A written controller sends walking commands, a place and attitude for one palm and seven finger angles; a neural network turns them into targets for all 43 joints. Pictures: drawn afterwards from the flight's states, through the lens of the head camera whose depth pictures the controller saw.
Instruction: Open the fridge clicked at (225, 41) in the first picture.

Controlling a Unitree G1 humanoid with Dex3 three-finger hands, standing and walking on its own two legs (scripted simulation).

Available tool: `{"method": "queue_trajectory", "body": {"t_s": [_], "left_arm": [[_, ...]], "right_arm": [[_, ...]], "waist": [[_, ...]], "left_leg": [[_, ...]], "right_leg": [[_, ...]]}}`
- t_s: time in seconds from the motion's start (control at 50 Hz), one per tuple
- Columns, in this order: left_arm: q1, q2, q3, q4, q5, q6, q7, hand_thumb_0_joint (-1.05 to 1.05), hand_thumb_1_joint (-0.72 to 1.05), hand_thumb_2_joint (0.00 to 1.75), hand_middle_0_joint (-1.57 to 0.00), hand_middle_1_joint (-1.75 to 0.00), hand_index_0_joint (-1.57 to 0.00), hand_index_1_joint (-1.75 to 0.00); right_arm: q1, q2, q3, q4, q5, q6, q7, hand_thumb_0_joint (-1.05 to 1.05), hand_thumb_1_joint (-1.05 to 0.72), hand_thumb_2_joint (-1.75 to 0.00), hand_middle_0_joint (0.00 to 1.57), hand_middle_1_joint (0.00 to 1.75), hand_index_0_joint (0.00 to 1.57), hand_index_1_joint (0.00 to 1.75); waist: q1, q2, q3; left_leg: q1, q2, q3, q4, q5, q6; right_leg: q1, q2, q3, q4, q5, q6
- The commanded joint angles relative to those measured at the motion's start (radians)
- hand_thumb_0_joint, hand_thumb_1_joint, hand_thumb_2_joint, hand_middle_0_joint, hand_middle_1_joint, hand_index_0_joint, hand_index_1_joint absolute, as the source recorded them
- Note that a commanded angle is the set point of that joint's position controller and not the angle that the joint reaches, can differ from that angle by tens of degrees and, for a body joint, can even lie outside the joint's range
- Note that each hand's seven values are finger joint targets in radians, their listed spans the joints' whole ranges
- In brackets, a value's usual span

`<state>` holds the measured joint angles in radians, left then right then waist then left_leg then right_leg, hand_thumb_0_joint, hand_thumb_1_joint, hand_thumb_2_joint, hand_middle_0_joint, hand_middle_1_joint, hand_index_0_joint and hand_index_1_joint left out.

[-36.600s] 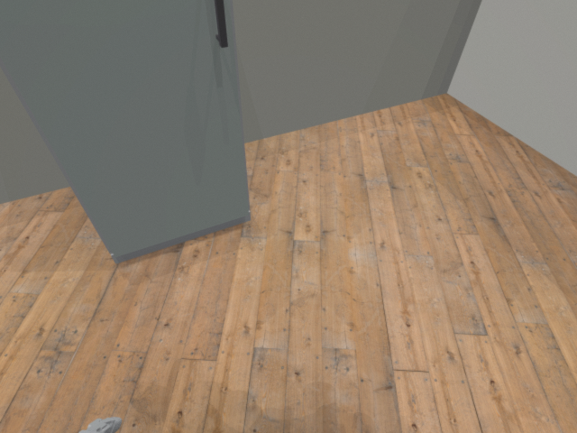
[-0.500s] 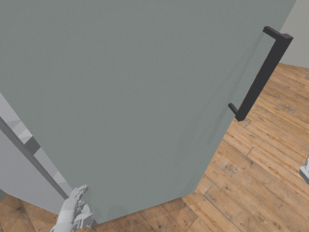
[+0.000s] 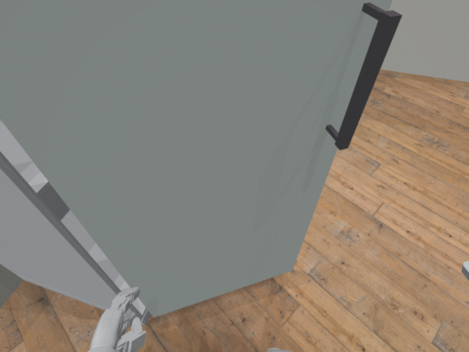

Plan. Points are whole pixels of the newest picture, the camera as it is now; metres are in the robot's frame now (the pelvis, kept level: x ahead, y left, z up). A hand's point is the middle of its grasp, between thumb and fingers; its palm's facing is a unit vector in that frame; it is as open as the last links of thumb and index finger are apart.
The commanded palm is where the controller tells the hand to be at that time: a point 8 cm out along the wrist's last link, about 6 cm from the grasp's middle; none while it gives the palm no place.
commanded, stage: step back with the hand held close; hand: right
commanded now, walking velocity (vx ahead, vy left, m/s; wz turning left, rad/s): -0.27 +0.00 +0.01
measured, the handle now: (354, 86) +0.49 -0.20 +0.21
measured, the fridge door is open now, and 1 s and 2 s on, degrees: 54 54 54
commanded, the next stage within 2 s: stop stepping back and stand still in 0.50 s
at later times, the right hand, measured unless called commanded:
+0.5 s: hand out of the picture +0.12 -0.30 +0.16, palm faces +0.37 +0.82 -0.43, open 7.4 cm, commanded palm +0.05 -0.34 +0.19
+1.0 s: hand out of the picture +0.01 -0.35 +0.15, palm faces +0.49 +0.83 -0.29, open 7.4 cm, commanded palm -0.07 -0.38 +0.19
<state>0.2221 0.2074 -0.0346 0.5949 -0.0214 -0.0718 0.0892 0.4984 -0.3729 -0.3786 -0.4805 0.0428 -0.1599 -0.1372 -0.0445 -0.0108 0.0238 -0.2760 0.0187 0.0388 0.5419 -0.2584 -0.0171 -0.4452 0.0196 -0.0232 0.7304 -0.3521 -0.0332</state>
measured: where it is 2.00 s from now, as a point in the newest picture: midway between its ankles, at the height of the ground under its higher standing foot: outside the picture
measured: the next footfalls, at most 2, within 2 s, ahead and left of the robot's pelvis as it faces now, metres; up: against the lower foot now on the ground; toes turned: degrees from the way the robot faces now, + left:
right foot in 0.10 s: +0.06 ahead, -0.12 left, +0.00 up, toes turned +0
left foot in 0.30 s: -0.01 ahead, +0.12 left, +0.00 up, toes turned +3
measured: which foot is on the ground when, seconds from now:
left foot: down 0.00-0.10, up 0.12-0.28, down 0.30-0.54, up 0.56-0.76, down 0.78-1.00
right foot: up 0.00-0.08, down 0.10-0.36, up 0.38-0.52, down 0.54-0.80, up 0.82-0.96, down 0.98-1.00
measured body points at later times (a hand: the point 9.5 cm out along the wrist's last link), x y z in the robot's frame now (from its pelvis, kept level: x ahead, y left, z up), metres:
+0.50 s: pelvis -0.09 -0.04 +0.00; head -0.06 -0.07 +0.45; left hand +0.08 +0.20 -0.07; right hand +0.10 -0.34 +0.18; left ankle -0.05 +0.12 -0.73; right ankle -0.08 -0.14 -0.71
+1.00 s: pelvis -0.20 -0.08 -0.01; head -0.24 -0.11 +0.43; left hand -0.05 +0.18 -0.07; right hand -0.03 -0.39 +0.17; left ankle -0.17 +0.06 -0.72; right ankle -0.19 -0.18 -0.74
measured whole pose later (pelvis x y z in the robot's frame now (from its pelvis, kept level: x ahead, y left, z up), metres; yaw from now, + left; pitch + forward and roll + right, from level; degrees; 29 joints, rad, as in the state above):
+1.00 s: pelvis -0.20 -0.08 -0.01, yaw -1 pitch -2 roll +2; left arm 0.25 0.22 -0.01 0.64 -0.01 -0.07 0.08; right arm 0.42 -0.39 -0.40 -0.42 0.05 -0.14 -0.15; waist 0.02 0.05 -0.06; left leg -0.35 0.03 0.07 0.73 -0.41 0.02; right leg -0.30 -0.02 0.02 0.69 -0.44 -0.03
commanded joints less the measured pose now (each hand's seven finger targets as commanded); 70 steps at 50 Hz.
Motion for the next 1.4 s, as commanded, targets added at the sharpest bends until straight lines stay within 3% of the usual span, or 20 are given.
{"method": "queue_trajectory", "body": {"t_s": [0.0, 0.08, 0.14, 0.2, 0.28, 0.36, 0.46, 0.52, 0.62, 0.72, 0.84, 0.92, 0.96, 1.0, 1.12, 1.14, 1.18, 1.22, 1.32, 1.38], "left_arm": [[-0.088, 0.102, 0.048, -0.138, 0.013, -0.050, 0.006, 0.00, 0.90, 0.90, -0.20, -0.30, -0.20, -0.30], [-0.119, 0.133, 0.069, -0.184, 0.016, -0.055, 0.024, 0.00, 0.90, 0.90, -0.20, -0.30, -0.20, -0.30], [-0.085, 0.121, 0.073, -0.166, 0.030, -0.083, -0.005, 0.00, 0.90, 0.90, -0.20, -0.30, -0.20, -0.30], [-0.074, 0.136, 0.074, -0.166, 0.009, -0.088, -0.024, 0.00, 0.90, 0.90, -0.20, -0.30, -0.20, -0.30], [-0.087, 0.155, 0.079, -0.170, 0.004, -0.085, -0.014, 0.00, 0.90, 0.90, -0.20, -0.30, -0.20, -0.30], [-0.077, 0.132, 0.099, -0.151, -0.017, -0.052, -0.004, 0.00, 0.90, 0.90, -0.20, -0.30, -0.20, -0.30], [-0.138, 0.084, 0.053, -0.158, 0.010, -0.023, 0.007, 0.00, 0.90, 0.90, -0.20, -0.30, -0.20, -0.30], [-0.130, 0.118, 0.073, -0.189, 0.023, -0.045, 0.019, 0.00, 0.90, 0.90, -0.20, -0.30, -0.20, -0.30], [-0.058, 0.133, 0.101, -0.146, 0.014, -0.107, -0.034, 0.00, 0.90, 0.90, -0.20, -0.30, -0.20, -0.30], [-0.075, 0.139, 0.086, -0.161, -0.001, -0.101, -0.035, 0.00, 0.90, 0.90, -0.20, -0.30, -0.20, -0.30], [-0.108, 0.131, 0.096, -0.104, -0.002, -0.032, -0.009, 0.00, 0.90, 0.90, -0.20, -0.30, -0.20, -0.30], [-0.115, 0.119, 0.055, -0.105, 0.012, -0.042, 0.011, 0.00, 0.90, 0.90, -0.20, -0.30, -0.20, -0.30], [-0.094, 0.153, 0.065, -0.135, 0.017, -0.076, 0.007, 0.00, 0.90, 0.90, -0.20, -0.30, -0.20, -0.30], [-0.089, 0.115, 0.077, -0.134, 0.022, -0.100, -0.007, 0.00, 0.90, 0.90, -0.20, -0.30, -0.20, -0.30], [-0.089, 0.123, 0.064, -0.114, 0.030, -0.106, -0.031, 0.00, 0.90, 0.90, -0.20, -0.30, -0.20, -0.30], [-0.079, 0.126, 0.075, -0.111, 0.028, -0.091, -0.031, 0.00, 0.90, 0.90, -0.20, -0.30, -0.20, -0.30], [-0.087, 0.130, 0.101, -0.118, 0.010, -0.065, -0.026, 0.00, 0.90, 0.90, -0.20, -0.30, -0.20, -0.30], [-0.074, 0.125, 0.090, -0.101, 0.017, -0.083, -0.015, 0.00, 0.90, 0.90, -0.20, -0.30, -0.20, -0.30], [-0.097, 0.107, 0.065, -0.086, 0.027, -0.079, 0.013, 0.00, 0.90, 0.90, -0.20, -0.30, -0.20, -0.30], [-0.099, 0.137, 0.068, -0.121, 0.022, -0.114, 0.013, 0.00, 0.90, 0.90, -0.20, -0.30, -0.20, -0.30]], "right_arm": [[-0.148, -0.242, -0.117, -0.263, -0.002, -0.061, -0.041, 0.00, -0.90, -0.90, 0.20, 0.30, 0.20, 0.30], [-0.070, -0.279, -0.196, -0.341, -0.015, -0.088, -0.054, 0.00, -0.90, -0.90, 0.20, 0.30, 0.20, 0.30], [0.013, -0.281, -0.236, -0.360, 0.001, -0.113, -0.029, 0.00, -0.90, -0.90, 0.20, 0.30, 0.20, 0.30], [0.024, -0.231, -0.196, -0.374, 0.009, -0.102, -0.017, 0.00, -0.90, -0.90, 0.20, 0.30, 0.20, 0.30], [0.076, -0.245, -0.213, -0.252, 0.005, -0.097, -0.001, 0.00, -0.90, -0.90, 0.20, 0.30, 0.20, 0.30], [-0.028, -0.242, -0.155, -0.183, 0.030, -0.090, -0.007, 0.00, -0.90, -0.90, 0.20, 0.30, 0.20, 0.30], [-0.021, -0.258, -0.171, -0.250, 0.001, -0.067, -0.033, 0.00, -0.90, -0.90, 0.20, 0.30, 0.20, 0.30], [-0.060, -0.272, -0.172, -0.414, -0.003, -0.105, -0.039, 0.00, -0.90, -0.90, 0.20, 0.30, 0.20, 0.30], [0.021, -0.245, -0.203, -0.486, 0.012, -0.108, -0.028, 0.00, -0.90, -0.90, 0.20, 0.30, 0.20, 0.30], [0.049, -0.242, -0.192, -0.331, 0.005, -0.063, -0.023, 0.00, -0.90, -0.90, 0.20, 0.30, 0.20, 0.30], [-0.132, -0.203, -0.105, -0.076, 0.014, -0.013, -0.007, 0.00, -0.90, -0.90, 0.20, 0.30, 0.20, 0.30], [-0.192, -0.199, -0.081, -0.099, 0.004, -0.028, -0.027, 0.00, -0.90, -0.90, 0.20, 0.30, 0.20, 0.30], [-0.219, -0.203, -0.075, -0.254, -0.004, -0.070, -0.038, 0.00, -0.90, -0.90, 0.20, 0.30, 0.20, 0.30], [-0.148, -0.277, -0.137, -0.292, -0.022, -0.087, -0.030, 0.00, -0.90, -0.90, 0.20, 0.30, 0.20, 0.30], [0.018, -0.249, -0.157, -0.268, -0.025, -0.082, -0.037, 0.00, -0.90, -0.90, 0.20, 0.30, 0.20, 0.30], [0.013, -0.238, -0.152, -0.220, -0.030, -0.078, -0.030, 0.00, -0.90, -0.90, 0.20, 0.30, 0.20, 0.30], [-0.001, -0.235, -0.161, -0.112, -0.010, -0.062, -0.021, 0.00, -0.90, -0.90, 0.20, 0.30, 0.20, 0.30], [-0.182, -0.308, -0.221, -0.183, -0.002, -0.093, -0.031, 0.00, -0.90, -0.90, 0.20, 0.30, 0.20, 0.30], [-0.130, -0.179, -0.086, -0.103, -0.008, -0.084, -0.019, 0.00, -0.90, -0.90, 0.20, 0.30, 0.20, 0.30], [-0.186, -0.189, -0.070, -0.224, -0.016, -0.118, -0.030, 0.00, -0.90, -0.90, 0.20, 0.30, 0.20, 0.30]], "waist": [[0.057, 0.168, -0.079], [0.017, -0.351, -0.122], [0.011, -0.336, -0.189], [0.014, -0.223, -0.199], [0.016, -0.079, -0.153], [0.044, 0.297, -0.155], [0.056, 0.169, -0.093], [0.039, -0.352, -0.159], [0.040, -0.294, -0.213], [0.045, -0.188, -0.136], [0.071, 0.334, 0.021], [0.083, -0.040, 0.045], [0.068, -0.469, 0.034], [0.037, -0.205, -0.084], [0.017, -0.221, -0.056], [0.015, -0.082, -0.060], [0.031, 0.249, -0.032], [0.059, 0.193, -0.106], [0.070, 0.011, -0.002], [0.048, -0.294, -0.016]], "left_leg": [[-0.077, 0.331, -0.220, -0.174, 0.322, 0.175], [-0.052, 0.034, -0.033, 0.216, -0.010, 0.009], [-0.016, -0.007, -0.027, 0.264, -0.239, 0.010], [0.030, -0.016, -0.005, 0.017, -0.004, 0.006], [0.194, 0.021, -0.018, -0.134, 0.208, 0.010], [-0.131, 0.356, -0.259, -0.247, 0.238, 0.190], [-0.028, 0.267, -0.104, -0.039, 0.486, 0.110], [-0.158, 0.003, -0.034, 0.356, -0.189, 0.006], [-0.118, -0.036, -0.034, 0.349, -0.203, -0.003], [0.188, -0.072, 0.082, -0.106, -0.101, 0.027], [-0.351, 0.282, -0.253, -0.351, -0.403, 0.225], [-0.264, 0.117, -0.047, -0.034, -0.390, 0.115], [-0.298, -0.080, 0.033, 0.393, -0.314, 0.040], [-0.171, -0.066, -0.024, 0.545, -0.205, 0.029], [0.321, -0.053, 0.035, -0.031, -0.186, 0.051], [0.340, -0.009, -0.029, -0.133, -0.203, 0.076], [0.176, 0.331, -0.581, -0.400, -0.332, 0.232], [0.163, 0.354, -0.473, -0.329, -0.083, 0.282], [-0.209, 0.142, -0.108, -0.188, -0.384, 0.136], [-0.210, -0.018, -0.015, 0.193, -0.211, 0.022]], "right_leg": [[0.116, -0.060, 0.082, 0.030, -0.051, 0.012], [0.163, -0.291, 0.315, -0.362, 0.577, -0.091], [0.157, -0.293, 0.283, -0.381, 0.491, -0.110], [0.237, -0.260, 0.218, -0.277, 0.650, -0.079], [0.035, -0.217, 0.203, -0.269, 0.141, -0.055], [0.172, -0.031, 0.041, 0.207, -0.069, 0.044], [0.111, -0.054, 0.034, -0.147, -0.027, 0.022], [0.241, -0.351, 0.338, -0.385, 0.753, -0.090], [0.277, -0.275, 0.192, -0.324, 0.571, -0.115], [0.058, -0.148, 0.128, -0.385, -0.291, -0.017], [0.161, -0.036, 0.078, 0.401, -0.100, 0.025], [0.214, -0.046, 0.023, -0.229, -0.082, -0.005], [0.184, -0.291, 0.505, -0.589, -0.355, -0.100], [0.153, -0.272, 0.381, -0.542, -0.099, -0.168], [-0.166, -0.157, 0.155, -0.397, -0.329, -0.054], [-0.186, -0.085, 0.079, -0.202, -0.278, -0.033], [-0.247, 0.020, 0.015, 0.350, -0.161, 0.005], [-0.201, -0.058, 0.063, 0.398, -0.102, 0.018], [0.309, -0.041, -0.050, -0.222, 0.008, -0.002], [0.302, -0.317, 0.458, -0.520, -0.068, -0.137]]}}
